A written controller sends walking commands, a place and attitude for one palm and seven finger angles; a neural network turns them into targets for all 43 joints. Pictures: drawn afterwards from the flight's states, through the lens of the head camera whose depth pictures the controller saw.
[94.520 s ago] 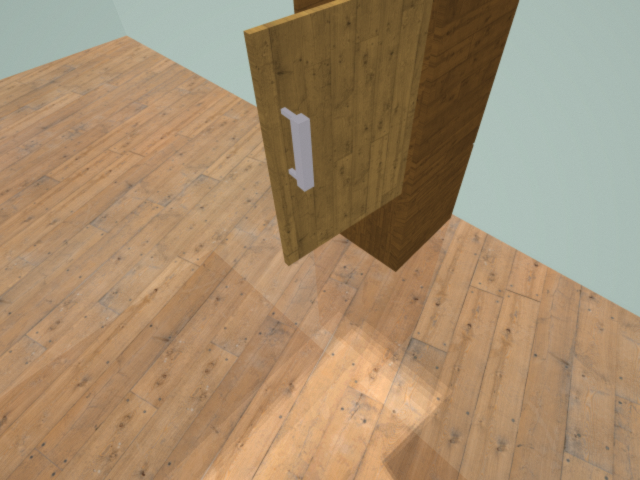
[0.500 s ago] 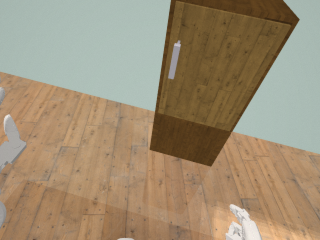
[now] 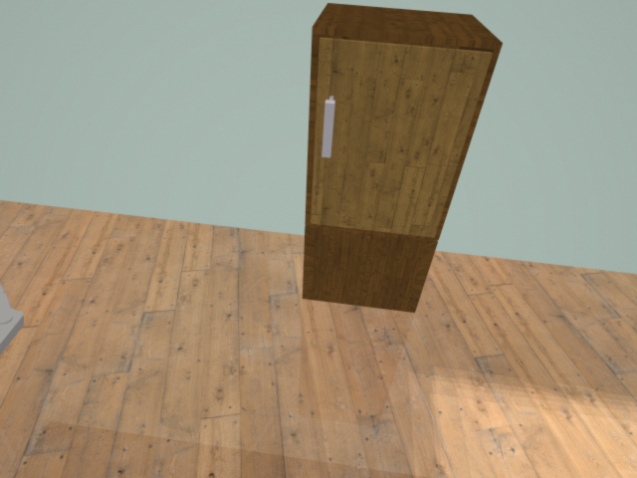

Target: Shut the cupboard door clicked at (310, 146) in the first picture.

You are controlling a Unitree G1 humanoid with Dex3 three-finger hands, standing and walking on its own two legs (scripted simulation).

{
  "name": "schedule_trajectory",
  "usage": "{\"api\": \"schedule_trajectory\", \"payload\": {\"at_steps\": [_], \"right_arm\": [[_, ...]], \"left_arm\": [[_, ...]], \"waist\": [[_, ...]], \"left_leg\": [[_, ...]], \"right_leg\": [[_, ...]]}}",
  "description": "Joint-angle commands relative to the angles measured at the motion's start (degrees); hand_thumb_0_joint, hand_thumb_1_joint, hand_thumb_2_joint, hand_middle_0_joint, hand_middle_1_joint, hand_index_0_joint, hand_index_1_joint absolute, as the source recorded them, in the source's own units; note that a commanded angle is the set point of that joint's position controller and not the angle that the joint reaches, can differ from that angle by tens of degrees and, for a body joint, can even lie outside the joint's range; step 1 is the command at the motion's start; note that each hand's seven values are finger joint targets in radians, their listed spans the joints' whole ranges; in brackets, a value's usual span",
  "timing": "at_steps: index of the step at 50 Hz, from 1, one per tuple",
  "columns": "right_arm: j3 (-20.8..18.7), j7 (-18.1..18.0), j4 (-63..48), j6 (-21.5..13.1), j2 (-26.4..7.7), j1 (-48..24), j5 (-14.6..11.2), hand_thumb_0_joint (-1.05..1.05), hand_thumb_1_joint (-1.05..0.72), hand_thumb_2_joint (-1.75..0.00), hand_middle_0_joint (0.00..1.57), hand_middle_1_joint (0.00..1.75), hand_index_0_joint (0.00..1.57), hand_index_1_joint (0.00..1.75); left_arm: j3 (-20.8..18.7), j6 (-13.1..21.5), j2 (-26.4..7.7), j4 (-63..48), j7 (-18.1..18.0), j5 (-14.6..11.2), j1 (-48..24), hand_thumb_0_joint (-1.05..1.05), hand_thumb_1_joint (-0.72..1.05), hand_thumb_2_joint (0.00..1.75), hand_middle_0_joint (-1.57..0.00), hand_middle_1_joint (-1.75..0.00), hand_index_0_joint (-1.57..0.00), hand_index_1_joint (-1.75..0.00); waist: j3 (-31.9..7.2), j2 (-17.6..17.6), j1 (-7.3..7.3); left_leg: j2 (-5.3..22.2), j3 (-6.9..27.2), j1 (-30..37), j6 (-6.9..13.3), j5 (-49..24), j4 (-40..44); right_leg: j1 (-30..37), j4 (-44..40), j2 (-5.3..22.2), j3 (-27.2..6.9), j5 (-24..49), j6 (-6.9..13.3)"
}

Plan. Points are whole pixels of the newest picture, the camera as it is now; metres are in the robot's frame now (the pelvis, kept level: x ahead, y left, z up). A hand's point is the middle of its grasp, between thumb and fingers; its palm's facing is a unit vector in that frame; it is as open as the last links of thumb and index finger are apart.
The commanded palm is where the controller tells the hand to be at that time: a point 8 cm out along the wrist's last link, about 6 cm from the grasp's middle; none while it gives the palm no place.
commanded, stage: stop stepping back and stand still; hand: left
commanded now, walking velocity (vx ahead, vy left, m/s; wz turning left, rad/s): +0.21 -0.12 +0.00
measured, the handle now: (329, 126) +1.03 +0.05 +0.03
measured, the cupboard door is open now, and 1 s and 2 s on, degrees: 0 0 0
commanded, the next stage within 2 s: let the arm hang, fingers relaxed in 1.16 s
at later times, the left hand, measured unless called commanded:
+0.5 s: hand (13, 382) +0.15 +0.30 +0.15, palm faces +0.48 -0.72 -0.50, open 7.4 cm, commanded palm +0.10 +0.32 +0.18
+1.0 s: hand (56, 340) +0.20 +0.29 +0.15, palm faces +0.38 -0.78 -0.49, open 7.4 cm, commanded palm +0.14 +0.33 +0.18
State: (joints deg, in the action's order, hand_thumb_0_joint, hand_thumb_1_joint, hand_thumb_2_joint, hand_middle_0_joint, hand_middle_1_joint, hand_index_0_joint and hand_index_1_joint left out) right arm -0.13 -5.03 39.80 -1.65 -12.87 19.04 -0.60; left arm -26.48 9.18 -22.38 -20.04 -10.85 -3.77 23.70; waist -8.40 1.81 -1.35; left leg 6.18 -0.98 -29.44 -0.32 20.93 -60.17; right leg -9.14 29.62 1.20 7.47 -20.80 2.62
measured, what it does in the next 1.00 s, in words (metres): steps on the spot: left foot, then right foot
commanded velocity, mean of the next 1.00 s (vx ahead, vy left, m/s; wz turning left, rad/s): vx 0.06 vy -0.05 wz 0.00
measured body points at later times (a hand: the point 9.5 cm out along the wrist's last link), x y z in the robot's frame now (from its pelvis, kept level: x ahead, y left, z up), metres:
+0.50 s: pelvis -0.03 +0.02 -0.01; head -0.03 -0.01 +0.44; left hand +0.12 +0.33 +0.18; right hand +0.11 -0.21 -0.13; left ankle -0.03 +0.15 -0.69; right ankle -0.02 -0.08 -0.73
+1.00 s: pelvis +0.01 +0.03 +0.00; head +0.03 +0.02 +0.45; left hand +0.17 +0.32 +0.17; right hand +0.17 -0.19 -0.10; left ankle +0.03 +0.14 -0.73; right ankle -0.02 -0.08 -0.73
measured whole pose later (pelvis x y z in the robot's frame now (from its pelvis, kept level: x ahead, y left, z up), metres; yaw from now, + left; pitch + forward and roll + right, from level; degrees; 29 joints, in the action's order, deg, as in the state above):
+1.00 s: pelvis +0.01 +0.03 +0.00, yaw +1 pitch +1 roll -1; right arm 1.3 -3.0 35.5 -3.4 -10.2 11.8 -0.9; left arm -21.8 9.3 -22.8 -28.0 -8.9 -3.3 35.2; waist 1.6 -1.5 0.5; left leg 3.1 -5.1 -17.7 0.2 14.2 -31.4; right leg -11.8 29.3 -0.5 3.7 -18.0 1.1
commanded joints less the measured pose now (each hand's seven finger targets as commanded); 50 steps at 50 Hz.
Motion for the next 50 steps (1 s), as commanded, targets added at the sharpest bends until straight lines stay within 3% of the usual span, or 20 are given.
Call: {"api": "schedule_trajectory", "payload": {"at_steps": [1, 3, 4, 5, 6, 7, 9, 13, 18, 19, 20, 21, 22, 26, 31, 32, 34, 38, 44, 50], "right_arm": [[-1.93, -1.63, -11.36, -5.29, -5.84, -12.16, 1.09, 0.00, -0.90, -0.90, 0.20, 0.30, 0.20, 0.30], [-2.73, -2.12, -12.03, -6.13, -6.48, -10.17, 1.28, 0.00, -0.90, -0.90, 0.20, 0.30, 0.20, 0.30], [-3.31, -2.41, -13.11, -6.32, -8.23, -9.35, 1.02, 0.00, -0.90, -0.90, 0.20, 0.30, 0.20, 0.30], [-3.24, -1.73, -13.93, -6.05, -8.39, -10.06, 1.32, 0.00, -0.90, -0.90, 0.20, 0.30, 0.20, 0.30], [-2.35, -0.98, -13.74, -6.46, -6.35, -10.80, 1.51, 0.00, -0.90, -0.90, 0.20, 0.30, 0.20, 0.30], [-2.16, -0.30, -12.23, -6.84, -5.40, -11.19, 1.15, 0.00, -0.90, -0.90, 0.20, 0.30, 0.20, 0.30], [-2.82, 0.83, -11.34, -7.36, -5.40, -10.78, 1.32, 0.00, -0.90, -0.90, 0.20, 0.30, 0.20, 0.30], [-2.78, 1.91, -11.30, -6.30, -5.17, -10.24, 0.79, 0.00, -0.90, -0.90, 0.20, 0.30, 0.20, 0.30], [-3.19, 1.25, -12.58, -3.40, -5.91, -10.21, -0.24, 0.00, -0.90, -0.90, 0.20, 0.30, 0.20, 0.30], [-3.00, 1.24, -12.78, -3.22, -5.49, -10.17, -0.63, 0.00, -0.90, -0.90, 0.20, 0.30, 0.20, 0.30], [-2.95, 1.30, -13.10, -2.87, -4.31, -10.28, -0.53, 0.00, -0.90, -0.90, 0.20, 0.30, 0.20, 0.30], [-3.16, 1.04, -13.67, -3.35, -4.91, -11.49, -0.63, 0.00, -0.90, -0.90, 0.20, 0.30, 0.20, 0.30], [-2.78, 1.08, -12.61, -3.96, -5.35, -11.65, 0.46, 0.00, -0.90, -0.90, 0.20, 0.30, 0.20, 0.30], [-2.34, 0.78, -11.82, -5.00, -5.15, -13.71, 0.48, 0.00, -0.90, -0.90, 0.20, 0.30, 0.20, 0.30], [-2.69, -0.50, -10.88, -6.13, -4.87, -13.15, 1.16, 0.00, -0.90, -0.90, 0.20, 0.30, 0.20, 0.30], [-3.25, -0.50, -11.24, -6.23, -5.54, -12.47, 0.97, 0.00, -0.90, -0.90, 0.20, 0.30, 0.20, 0.30], [-3.90, -0.16, -12.77, -6.02, -7.08, -11.80, 0.41, 0.00, -0.90, -0.90, 0.20, 0.30, 0.20, 0.30], [-2.62, 1.12, -12.33, -6.22, -5.24, -10.73, 0.12, 0.00, -0.90, -0.90, 0.20, 0.30, 0.20, 0.30], [-3.03, 1.85, -13.28, -5.14, -5.85, -9.96, -1.01, 0.00, -0.90, -0.90, 0.20, 0.30, 0.20, 0.30], [-1.76, 0.41, -13.45, -4.78, -4.73, -12.03, -0.32, 0.00, -0.90, -0.90, 0.20, 0.30, 0.20, 0.30]], "left_arm": [[4.57, 2.20, -8.72, -15.19, -0.12, 1.94, -8.55, 0.00, 0.90, 0.90, -0.20, -0.30, -0.20, -0.30], [0.75, 3.11, -12.36, -23.59, -0.89, 1.43, -9.15, 0.00, 0.90, 0.90, -0.20, -0.30, -0.20, -0.30], [-3.10, 3.95, -16.42, -28.36, -1.14, 0.89, -6.87, 0.00, 0.90, 0.90, -0.20, -0.30, -0.20, -0.30], [-3.47, 5.14, -15.85, -33.43, -1.18, 1.50, -7.01, 0.00, 0.90, 0.90, -0.20, -0.30, -0.20, -0.30], [-5.73, 6.40, -19.13, -35.88, -1.00, 2.12, -7.07, 0.00, 0.90, 0.90, -0.20, -0.30, -0.20, -0.30], [-8.24, 6.90, -20.48, -35.00, -0.50, 1.90, -5.24, 0.00, 0.90, 0.90, -0.20, -0.30, -0.20, -0.30], [-10.74, 6.72, -21.32, -35.51, -0.06, 1.77, -1.89, 0.00, 0.90, 0.90, -0.20, -0.30, -0.20, -0.30], [-7.99, 5.77, -12.96, -19.96, 0.28, 1.42, 6.67, 0.00, 0.90, 0.90, -0.20, -0.30, -0.20, -0.30], [-4.92, 2.66, -9.55, -7.30, 0.81, 0.99, 10.18, 0.00, 0.90, 0.90, -0.20, -0.30, -0.20, -0.30], [-3.78, 2.04, -8.93, -6.68, 0.59, 1.11, 10.65, 0.00, 0.90, 0.90, -0.20, -0.30, -0.20, -0.30], [-3.60, 1.78, -10.71, -8.38, 0.23, 1.42, 9.22, 0.00, 0.90, 0.90, -0.20, -0.30, -0.20, -0.30], [-4.39, 2.03, -12.64, -10.45, -0.15, 1.24, 6.93, 0.00, 0.90, 0.90, -0.20, -0.30, -0.20, -0.30], [-5.03, 3.47, -13.95, -14.10, -0.40, 1.18, 3.15, 0.00, 0.90, 0.90, -0.20, -0.30, -0.20, -0.30], [-3.33, 5.68, -13.32, -25.79, -0.89, 2.18, -4.22, 0.00, 0.90, 0.90, -0.20, -0.30, -0.20, -0.30], [-5.34, 7.03, -14.66, -28.10, -1.95, 2.09, -5.20, 0.00, 0.90, 0.90, -0.20, -0.30, -0.20, -0.30], [-5.70, 7.17, -14.03, -27.18, -1.84, 1.75, -2.75, 0.00, 0.90, 0.90, -0.20, -0.30, -0.20, -0.30], [-7.36, 7.43, -13.16, -24.80, -1.48, 1.78, 3.21, 0.00, 0.90, 0.90, -0.20, -0.30, -0.20, -0.30], [-7.23, 6.98, -11.65, -18.04, 0.44, 1.32, 6.19, 0.00, 0.90, 0.90, -0.20, -0.30, -0.20, -0.30], [-4.13, 4.27, -9.62, -15.69, 0.88, 0.24, 11.48, 0.00, 0.90, 0.90, -0.20, -0.30, -0.20, -0.30], [-5.95, 4.50, -13.76, -24.32, -0.28, 0.58, 5.66, 0.00, 0.90, 0.90, -0.20, -0.30, -0.20, -0.30]], "waist": [[11.29, 11.66, 0.79], [6.63, 8.50, 3.00], [3.36, -5.05, 3.58], [4.18, -22.38, 3.55], [7.08, -20.53, 3.48], [7.67, -16.96, 3.06], [7.90, -22.15, 2.60], [10.16, -21.33, 2.27], [7.90, -5.00, 0.84], [6.87, 0.03, 0.76], [6.00, 12.35, 1.02], [7.59, 17.61, 0.59], [8.17, 12.04, 1.27], [6.16, 6.54, 2.05], [7.58, -3.94, 2.02], [8.12, -8.46, 2.05], [6.62, -22.36, 0.62], [6.74, -17.61, 1.47], [0.50, 2.63, 2.45], [-1.01, -4.12, 1.95]], "left_leg": [[-3.35, -7.85, 5.98, 1.29, 4.18, 23.12], [-3.80, -7.41, 19.23, 1.65, 0.25, 34.25], [2.47, 2.70, 27.83, 3.96, 0.12, 39.09], [13.07, 21.30, 32.39, 6.67, -3.66, 44.16], [16.89, 26.35, 27.82, 8.62, -4.06, 49.33], [16.38, 21.33, 24.54, 8.59, -2.59, 49.96], [14.44, 15.60, 18.66, 8.87, -0.97, 48.67], [11.20, 2.89, 5.22, 6.22, 15.35, 49.03], [7.53, -1.27, -4.11, 4.20, 19.20, 35.00], [3.69, -4.19, -3.65, 3.23, 16.85, 25.75], [-1.29, -5.59, -9.26, 2.06, 11.71, 10.73], [-4.49, -2.41, -12.90, 1.10, 10.53, -2.52], [-3.76, -0.18, -13.74, 0.01, 9.00, -7.64], [-0.64, 1.29, 0.50, 0.31, 2.04, 3.69], [-4.83, -4.08, 20.01, 0.63, -8.49, 27.79], [-3.33, -1.01, 21.89, 1.10, -7.14, 31.80], [8.04, 15.43, 20.45, 5.49, -9.15, 41.23], [7.54, 9.40, 13.41, 4.73, -16.48, 41.23], [0.33, 0.43, 12.67, 0.73, -16.87, 29.96], [-0.06, 0.40, 18.19, 1.16, -21.87, 32.17]], "right_leg": [[-4.66, -14.30, 11.17, -11.73, -9.53, 6.39], [-7.68, -2.92, 7.42, -6.67, -9.28, 4.32], [-14.17, 10.42, 3.99, -3.47, -5.44, 1.39], [-25.76, 23.41, -1.57, 0.09, -10.72, -1.56], [-27.49, 29.57, -1.41, -4.30, -11.30, -1.60], [-26.70, 30.51, 0.96, -6.48, -7.79, -1.56], [-22.83, 28.13, 2.16, -6.68, -1.92, -2.20], [-9.23, 15.45, -0.11, -1.39, 2.16, -1.99], [6.25, 2.93, -3.86, 1.87, -1.43, -1.43], [5.82, -2.11, -1.33, -2.71, -4.80, 0.44], [7.57, -10.11, 8.54, -21.24, -11.32, 5.32], [5.98, -15.67, 17.68, -36.14, -1.50, 10.12], [6.32, -14.71, 19.69, -33.83, 12.67, 10.79], [-3.22, -9.23, 16.14, -20.18, 17.86, 8.87], [-11.41, -8.35, 10.17, -11.30, -1.17, 4.05], [-12.02, -4.51, 8.42, -10.92, -1.18, 2.62], [-12.32, 7.54, 0.36, -4.96, -2.12, -1.96], [-4.34, 3.84, -0.51, -4.39, 1.21, -2.98], [2.91, -5.46, 5.57, -12.99, 24.11, -0.65], [1.32, -3.51, 5.39, -11.33, 27.73, -1.29]]}}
